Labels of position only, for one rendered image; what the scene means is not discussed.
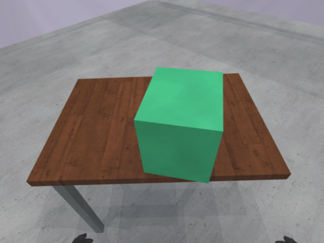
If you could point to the table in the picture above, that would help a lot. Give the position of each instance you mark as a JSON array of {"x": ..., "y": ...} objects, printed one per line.
[{"x": 94, "y": 141}]

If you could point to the carton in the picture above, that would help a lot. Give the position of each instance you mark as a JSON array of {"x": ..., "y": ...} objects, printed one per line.
[{"x": 179, "y": 123}]

